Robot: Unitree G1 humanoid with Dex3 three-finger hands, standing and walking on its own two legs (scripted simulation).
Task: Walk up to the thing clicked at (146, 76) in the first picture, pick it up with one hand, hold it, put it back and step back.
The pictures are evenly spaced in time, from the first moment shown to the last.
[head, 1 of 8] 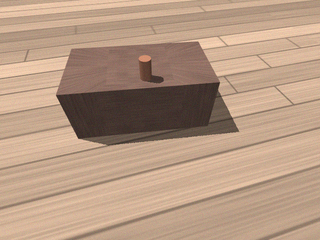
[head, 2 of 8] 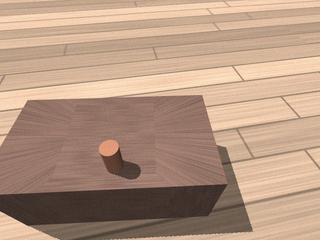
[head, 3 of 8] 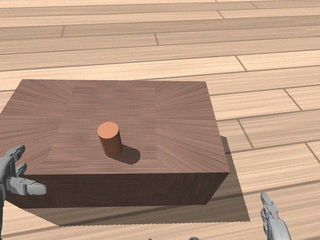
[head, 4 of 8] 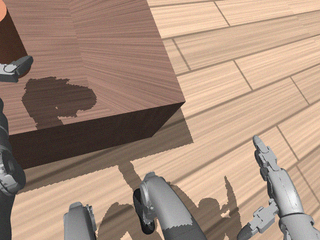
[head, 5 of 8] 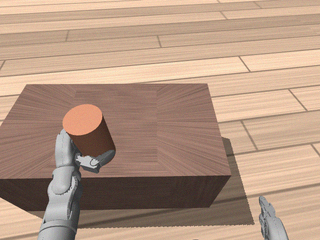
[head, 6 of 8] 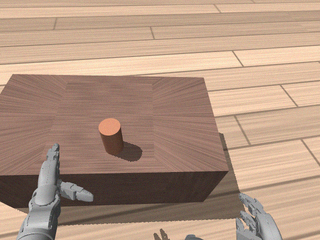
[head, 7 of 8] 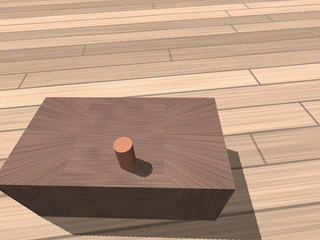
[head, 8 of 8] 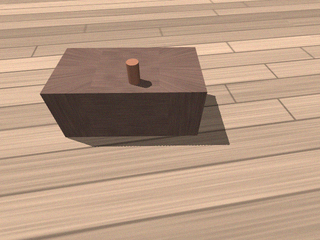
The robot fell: no
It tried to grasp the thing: yes
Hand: left
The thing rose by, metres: 0.32
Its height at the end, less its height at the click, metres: +0.00
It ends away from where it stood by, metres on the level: 0.02
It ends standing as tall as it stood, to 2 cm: yes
